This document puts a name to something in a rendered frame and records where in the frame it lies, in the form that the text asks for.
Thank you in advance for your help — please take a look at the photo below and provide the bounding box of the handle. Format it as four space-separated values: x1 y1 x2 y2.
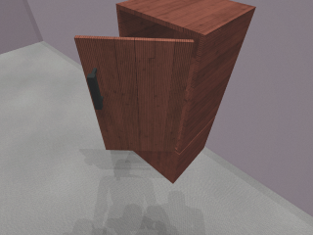
86 68 104 110

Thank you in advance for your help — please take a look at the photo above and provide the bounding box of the cupboard door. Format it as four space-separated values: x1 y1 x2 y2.
74 35 195 152

